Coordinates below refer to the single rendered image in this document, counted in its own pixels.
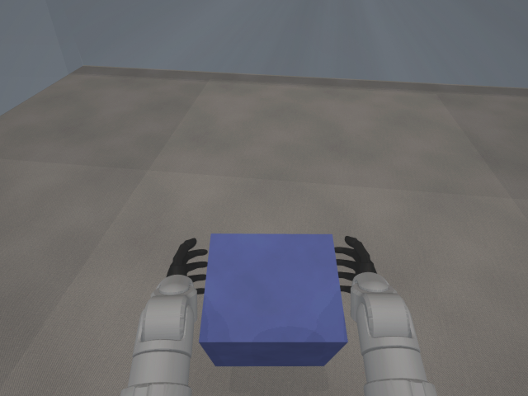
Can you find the right robot hand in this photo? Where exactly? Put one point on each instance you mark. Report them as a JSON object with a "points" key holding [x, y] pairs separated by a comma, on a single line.
{"points": [[362, 261]]}

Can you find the left robot forearm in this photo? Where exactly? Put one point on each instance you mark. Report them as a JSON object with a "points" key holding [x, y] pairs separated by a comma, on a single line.
{"points": [[163, 343]]}

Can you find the carton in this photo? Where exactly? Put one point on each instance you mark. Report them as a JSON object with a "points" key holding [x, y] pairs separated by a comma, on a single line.
{"points": [[272, 300]]}

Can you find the left robot hand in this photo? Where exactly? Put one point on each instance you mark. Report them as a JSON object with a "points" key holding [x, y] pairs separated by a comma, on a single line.
{"points": [[179, 266]]}

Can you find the right robot forearm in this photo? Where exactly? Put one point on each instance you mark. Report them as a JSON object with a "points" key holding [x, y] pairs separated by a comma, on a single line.
{"points": [[391, 353]]}

